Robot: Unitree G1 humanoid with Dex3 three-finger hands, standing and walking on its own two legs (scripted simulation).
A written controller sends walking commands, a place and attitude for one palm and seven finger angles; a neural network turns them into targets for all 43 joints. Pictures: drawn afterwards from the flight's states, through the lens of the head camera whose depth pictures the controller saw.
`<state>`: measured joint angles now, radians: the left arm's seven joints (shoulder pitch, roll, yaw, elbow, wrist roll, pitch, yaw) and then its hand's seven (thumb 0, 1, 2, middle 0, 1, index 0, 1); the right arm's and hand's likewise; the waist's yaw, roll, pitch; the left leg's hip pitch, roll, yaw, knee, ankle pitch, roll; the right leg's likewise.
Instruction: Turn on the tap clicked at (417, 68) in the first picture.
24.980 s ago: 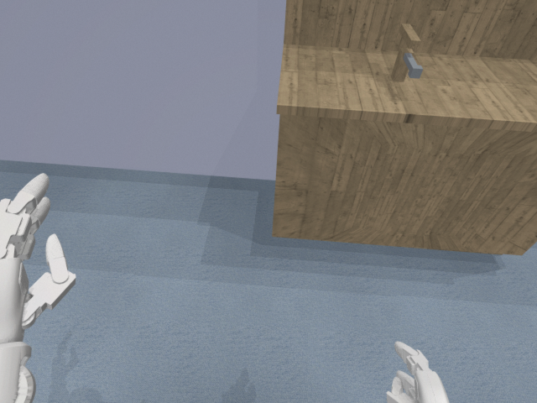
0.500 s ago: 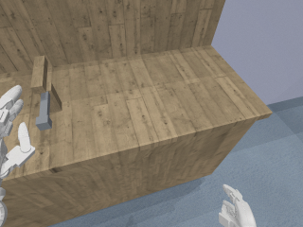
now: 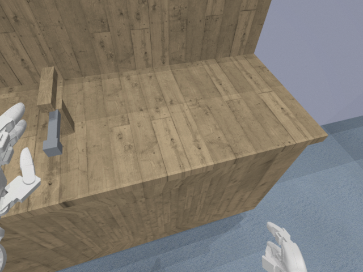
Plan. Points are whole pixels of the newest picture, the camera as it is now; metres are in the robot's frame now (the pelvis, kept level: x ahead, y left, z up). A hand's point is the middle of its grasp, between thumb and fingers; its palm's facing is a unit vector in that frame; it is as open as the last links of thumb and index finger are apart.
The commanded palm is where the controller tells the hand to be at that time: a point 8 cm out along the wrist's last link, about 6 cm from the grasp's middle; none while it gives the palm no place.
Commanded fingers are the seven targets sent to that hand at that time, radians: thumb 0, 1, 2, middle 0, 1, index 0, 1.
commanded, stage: shuffle to correct the standing spot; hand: left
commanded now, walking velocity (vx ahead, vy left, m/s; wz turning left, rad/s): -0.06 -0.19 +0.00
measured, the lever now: (53, 147) +0.34 +0.31 +0.07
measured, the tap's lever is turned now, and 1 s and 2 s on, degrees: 0 0 0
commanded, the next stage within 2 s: come to a stop and stand still in 0.74 s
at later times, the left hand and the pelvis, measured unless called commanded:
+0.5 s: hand (40, 181) +0.22 +0.24 +0.17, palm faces +0.32 -0.85 -0.41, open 7.4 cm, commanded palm +0.16 +0.27 +0.18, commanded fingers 0.00 0.90 0.90 -0.20 -0.30 -0.20 -0.30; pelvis +0.00 -0.01 +0.00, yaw +0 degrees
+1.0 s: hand (9, 153) +0.24 +0.28 +0.20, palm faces +0.44 -0.77 -0.46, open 7.4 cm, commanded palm +0.15 +0.27 +0.18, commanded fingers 0.00 0.90 0.90 -0.20 -0.30 -0.20 -0.30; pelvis -0.01 -0.01 +0.00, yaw -1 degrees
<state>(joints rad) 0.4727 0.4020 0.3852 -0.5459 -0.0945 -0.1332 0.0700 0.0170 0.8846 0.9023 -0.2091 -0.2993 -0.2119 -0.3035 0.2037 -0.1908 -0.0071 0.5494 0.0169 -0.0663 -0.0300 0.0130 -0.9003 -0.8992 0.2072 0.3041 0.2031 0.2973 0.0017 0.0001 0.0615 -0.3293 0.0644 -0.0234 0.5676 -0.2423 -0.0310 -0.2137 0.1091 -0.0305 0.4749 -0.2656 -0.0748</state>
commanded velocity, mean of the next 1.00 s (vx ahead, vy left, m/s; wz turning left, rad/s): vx -0.04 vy -0.16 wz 0.00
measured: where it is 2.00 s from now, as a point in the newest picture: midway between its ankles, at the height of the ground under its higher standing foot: outside the picture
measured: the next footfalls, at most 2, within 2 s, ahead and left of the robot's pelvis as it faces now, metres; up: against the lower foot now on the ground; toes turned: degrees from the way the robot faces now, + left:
none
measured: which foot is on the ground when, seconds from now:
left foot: down 0.00-1.00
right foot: down 0.00-1.00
